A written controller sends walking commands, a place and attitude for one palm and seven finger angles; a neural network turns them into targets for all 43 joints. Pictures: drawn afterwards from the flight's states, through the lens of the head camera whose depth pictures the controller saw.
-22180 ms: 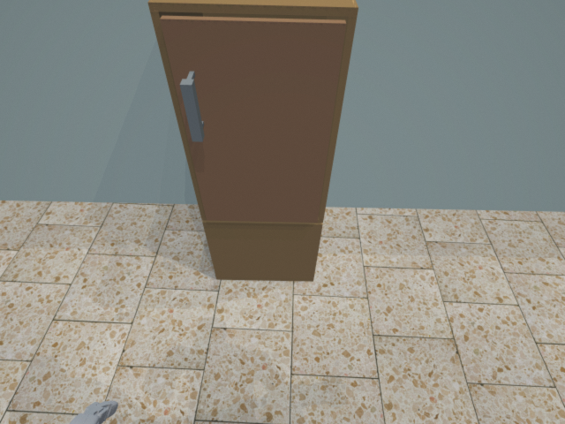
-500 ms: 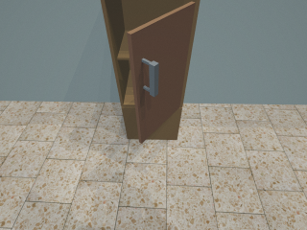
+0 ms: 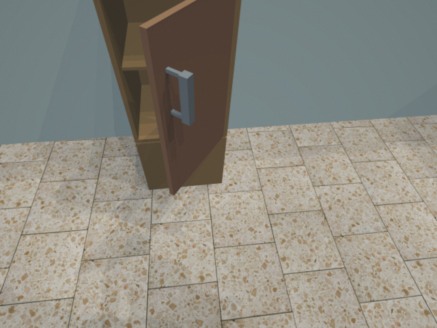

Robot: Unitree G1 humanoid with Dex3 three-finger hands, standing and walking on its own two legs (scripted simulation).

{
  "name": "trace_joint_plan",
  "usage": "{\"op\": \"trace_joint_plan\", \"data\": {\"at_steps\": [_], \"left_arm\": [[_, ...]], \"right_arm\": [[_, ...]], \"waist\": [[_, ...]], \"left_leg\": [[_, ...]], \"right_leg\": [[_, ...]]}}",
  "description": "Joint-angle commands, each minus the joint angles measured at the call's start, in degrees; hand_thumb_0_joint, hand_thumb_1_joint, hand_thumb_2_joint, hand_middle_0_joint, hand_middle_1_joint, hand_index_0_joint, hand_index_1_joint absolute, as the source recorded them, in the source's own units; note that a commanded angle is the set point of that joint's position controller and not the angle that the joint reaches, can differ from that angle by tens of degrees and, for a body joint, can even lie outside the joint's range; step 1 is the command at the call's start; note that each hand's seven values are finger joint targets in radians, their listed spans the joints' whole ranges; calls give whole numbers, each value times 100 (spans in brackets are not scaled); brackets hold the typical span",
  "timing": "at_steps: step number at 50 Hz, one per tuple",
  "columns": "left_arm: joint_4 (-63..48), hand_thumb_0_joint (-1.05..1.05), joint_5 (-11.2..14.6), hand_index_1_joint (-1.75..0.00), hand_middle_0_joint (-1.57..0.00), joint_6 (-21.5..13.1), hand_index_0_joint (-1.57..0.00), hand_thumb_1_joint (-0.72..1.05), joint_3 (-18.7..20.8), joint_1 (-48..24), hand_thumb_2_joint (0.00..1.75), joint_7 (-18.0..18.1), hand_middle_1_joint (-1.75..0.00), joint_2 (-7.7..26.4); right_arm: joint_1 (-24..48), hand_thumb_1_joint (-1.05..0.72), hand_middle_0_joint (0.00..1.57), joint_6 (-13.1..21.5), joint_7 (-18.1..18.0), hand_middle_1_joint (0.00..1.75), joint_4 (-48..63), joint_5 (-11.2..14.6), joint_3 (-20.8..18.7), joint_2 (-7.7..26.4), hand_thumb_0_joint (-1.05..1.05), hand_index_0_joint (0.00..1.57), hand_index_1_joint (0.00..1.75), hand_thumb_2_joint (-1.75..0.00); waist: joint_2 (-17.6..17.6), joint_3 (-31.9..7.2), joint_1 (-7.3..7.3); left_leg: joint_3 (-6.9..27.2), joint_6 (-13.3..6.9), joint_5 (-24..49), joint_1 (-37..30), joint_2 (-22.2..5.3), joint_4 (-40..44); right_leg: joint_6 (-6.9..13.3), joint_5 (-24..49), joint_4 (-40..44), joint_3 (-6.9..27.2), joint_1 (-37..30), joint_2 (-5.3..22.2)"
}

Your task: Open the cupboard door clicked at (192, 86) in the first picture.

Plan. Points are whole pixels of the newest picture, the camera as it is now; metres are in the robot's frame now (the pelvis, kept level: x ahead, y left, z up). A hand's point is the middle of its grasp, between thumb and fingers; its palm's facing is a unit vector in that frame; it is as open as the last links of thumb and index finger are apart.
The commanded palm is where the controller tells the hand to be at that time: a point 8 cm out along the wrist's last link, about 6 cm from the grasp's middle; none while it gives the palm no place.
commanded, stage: walk to a spot facing it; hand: left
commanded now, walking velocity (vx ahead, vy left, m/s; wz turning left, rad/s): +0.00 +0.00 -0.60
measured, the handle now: (179, 96) +0.59 +0.15 +0.07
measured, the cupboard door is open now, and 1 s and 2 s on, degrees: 51 51 51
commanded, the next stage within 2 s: none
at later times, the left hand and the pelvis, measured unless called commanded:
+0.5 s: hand out of the picture +0.13 +0.11 -0.15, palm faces -0.26 -0.92 -0.29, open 7.4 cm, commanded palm none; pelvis +0.00 -0.06 +0.00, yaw -18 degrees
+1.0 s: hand (178, 291) +0.21 +0.10 -0.16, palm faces -0.51 -0.83 -0.22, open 7.4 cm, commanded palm none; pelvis +0.03 -0.04 +0.01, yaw -35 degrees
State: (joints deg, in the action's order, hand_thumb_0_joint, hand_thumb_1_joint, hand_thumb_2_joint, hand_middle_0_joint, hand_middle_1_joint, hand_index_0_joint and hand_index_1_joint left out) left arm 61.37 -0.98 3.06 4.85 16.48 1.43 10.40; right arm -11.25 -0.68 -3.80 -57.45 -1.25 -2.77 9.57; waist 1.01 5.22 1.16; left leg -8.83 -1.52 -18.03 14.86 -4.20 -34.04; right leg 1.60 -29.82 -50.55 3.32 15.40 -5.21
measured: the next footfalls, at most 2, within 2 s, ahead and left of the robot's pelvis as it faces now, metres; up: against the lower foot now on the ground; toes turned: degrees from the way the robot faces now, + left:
right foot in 0.34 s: +0.01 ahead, -0.16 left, +0.00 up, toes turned -16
left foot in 0.78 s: +0.11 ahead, +0.05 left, +0.00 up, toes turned -27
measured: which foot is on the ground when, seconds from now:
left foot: down 0.00-0.34, up 0.36-0.76, down 0.78-1.00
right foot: up 0.00-0.32, down 0.34-0.78, up 0.80-1.00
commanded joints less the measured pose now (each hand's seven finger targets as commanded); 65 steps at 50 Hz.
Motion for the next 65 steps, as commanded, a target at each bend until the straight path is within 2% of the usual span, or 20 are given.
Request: {"op": "trace_joint_plan", "data": {"at_steps": [1,11,15,17,19,23,31,36,38,39,40,41,46,53,55,57,58,59,61,65], "left_arm": [[-587,0,-59,-30,-20,-31,-20,90,181,-157,90,-173,-30,450],[-1071,0,-61,-30,-20,-57,-20,90,108,-669,90,-291,-30,421],[-980,0,-57,-30,-20,-162,-20,90,171,-204,90,-267,-30,659],[-920,0,-113,-30,-20,-267,-20,90,373,251,90,-98,-30,1853],[-941,0,-43,-30,-20,-253,-20,90,314,132,90,32,-30,1479],[-1154,0,-15,-30,-20,-270,-20,90,216,-309,90,84,-30,1118],[-1119,0,-80,-30,-20,-247,-20,90,243,-123,90,20,-30,1203],[-1233,0,-62,-30,-20,-200,-20,90,268,-462,90,-16,-30,1205],[-1366,0,30,-30,-20,-164,-20,90,192,-613,90,-53,-30,907],[-1447,0,76,-30,-20,-161,-20,90,138,-432,90,-128,-30,606],[-1478,0,-5,-30,-20,-164,-20,90,145,-687,90,-160,-30,830],[-1521,0,-25,-30,-20,-192,-20,90,164,-640,90,-207,-30,862],[-1278,0,-45,-30,-20,-82,-20,90,192,-422,90,-344,-30,671],[-1500,0,-43,-30,-20,-178,-20,90,12,-1243,90,-478,-30,472],[-1465,0,-51,-30,-20,-219,-20,90,16,-1185,90,-492,-30,517],[-1167,0,-61,-30,-20,-282,-20,90,88,-393,90,-452,-30,739],[-918,0,-98,-30,-20,-363,-20,90,223,450,90,-379,-30,1304],[-718,0,-45,-30,-20,-370,-20,90,380,1033,90,-252,-30,2019],[-798,0,12,-30,-20,-399,-20,90,291,679,90,-84,-30,1554],[-987,0,-19,-30,-20,-539,-20,90,122,-79,90,-126,-30,1114]], "right_arm": [[-273,-90,20,54,-20,30,344,-55,-95,900,0,20,30,-90],[-308,-90,20,39,155,30,524,-84,-282,1186,0,20,30,-90],[-76,-90,20,-12,206,30,670,-40,-328,1260,0,20,30,-90],[209,-90,20,-82,292,30,1127,40,-170,582,0,20,30,-90],[425,-90,20,-153,252,30,1095,53,-183,686,0,20,30,-90],[302,-90,20,-156,219,30,935,55,-178,698,0,20,30,-90],[636,-90,20,-135,189,30,1110,95,-179,616,0,20,30,-90],[126,-90,20,-22,142,30,1057,141,-168,616,0,20,30,-90],[-448,-90,20,81,91,30,897,97,-208,980,0,20,30,-90],[-516,-90,20,118,75,30,958,11,-303,1555,0,20,30,-90],[-577,-90,20,74,35,30,1004,-26,-295,1658,0,20,30,-90],[-297,-90,20,62,29,30,1186,-46,-237,1479,0,20,30,-90],[-20,-90,20,122,46,30,1181,-46,-94,1046,0,20,30,-90],[-873,-90,20,123,192,30,768,-99,-232,1308,0,20,30,-90],[-853,-90,20,124,234,30,745,-104,-265,1408,0,20,30,-90],[-644,-90,20,123,280,30,767,-63,-254,1353,0,20,30,-90],[-420,-90,20,137,345,30,925,48,-179,1067,0,20,30,-90],[303,-90,20,141,393,30,1344,64,-52,727,0,20,30,-90],[548,-90,20,137,397,30,1311,30,-163,1059,0,20,30,-90],[229,-90,20,80,464,30,973,-29,-173,812,0,20,30,-90]], "waist": [[-470,104,10],[-1163,-567,-206],[-665,-833,121],[2100,-827,446],[1340,-698,327],[787,-1199,33],[572,-708,101],[509,-825,-168],[-466,-1009,-437],[-2117,-1047,-356],[-1665,-834,-454],[-899,-642,-261],[-1179,-597,-10],[-1289,-616,-483],[-1236,-522,-425],[-687,-757,53],[710,-1126,517],[2237,-862,886],[1187,-344,620],[667,49,9]], "left_leg": [[1422,-713,986,-113,-1796,1986],[65,-544,1629,-799,-1700,1397],[-322,-78,1493,-313,-1511,182],[-300,522,-2079,1823,-65,-2668],[774,413,-1435,2199,-234,-3410],[859,580,-592,1879,-131,-3290],[947,552,-734,1438,158,-2058],[983,438,-262,237,309,-257],[1563,233,416,-1260,-399,1363],[3192,-321,1087,-1730,-1976,1866],[3378,-813,1736,-1181,-2473,1838],[2917,-942,1878,-644,-2360,1757],[923,-443,3102,-840,-1274,1359],[583,-436,1009,-1082,-1522,1479],[470,-354,511,-826,-1618,1362],[80,-29,-46,-6,-1316,331],[-564,261,-466,1326,-781,-1210],[-336,512,-2299,2963,-5,-2833],[778,433,-1167,3267,-452,-3393],[651,601,-148,2220,-367,-2736]], "right_leg": [[-188,349,-1850,-76,1356,711],[-354,650,364,-812,1017,804],[-148,1833,1996,-894,-297,690],[867,4782,3110,2289,-1171,2692],[1026,4546,2924,1736,-1187,2254],[866,5103,2530,1227,-1428,1752],[1045,4307,2815,1930,-826,1710],[818,4108,2476,2113,-202,1477],[271,2454,1775,1439,972,692],[-158,-169,475,413,1958,-63],[-289,-594,-725,168,1931,184],[-350,-292,-1191,138,1721,472],[-538,683,-1892,-279,1925,630],[-371,444,715,-953,1216,708],[-259,431,1309,-1122,742,612],[-53,1098,2342,-1151,-833,479],[379,308,3025,297,-2341,1483],[1068,701,3668,2809,-2694,2819],[1234,615,3705,2263,-2104,2581],[934,1661,3800,1148,-686,1899]]}}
